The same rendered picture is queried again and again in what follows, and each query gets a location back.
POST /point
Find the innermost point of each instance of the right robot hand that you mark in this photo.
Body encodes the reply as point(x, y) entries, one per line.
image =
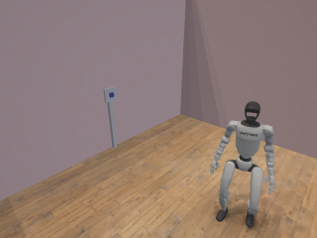
point(214, 162)

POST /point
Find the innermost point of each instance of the robot right thigh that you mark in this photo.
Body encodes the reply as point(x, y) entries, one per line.
point(226, 178)

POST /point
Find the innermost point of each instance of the robot left upper arm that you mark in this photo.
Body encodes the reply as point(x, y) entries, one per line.
point(268, 137)

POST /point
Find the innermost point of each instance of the right robot forearm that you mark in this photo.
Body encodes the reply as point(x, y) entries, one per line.
point(220, 150)

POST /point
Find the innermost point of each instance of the left robot shin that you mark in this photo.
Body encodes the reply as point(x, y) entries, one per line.
point(253, 212)

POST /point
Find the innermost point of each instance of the left robot hand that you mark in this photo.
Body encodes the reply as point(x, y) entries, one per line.
point(271, 182)

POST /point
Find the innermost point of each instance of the panel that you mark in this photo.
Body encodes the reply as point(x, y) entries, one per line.
point(109, 100)

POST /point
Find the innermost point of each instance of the robot right upper arm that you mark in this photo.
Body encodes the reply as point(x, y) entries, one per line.
point(231, 127)

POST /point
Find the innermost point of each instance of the left robot forearm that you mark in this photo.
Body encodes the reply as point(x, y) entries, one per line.
point(270, 162)

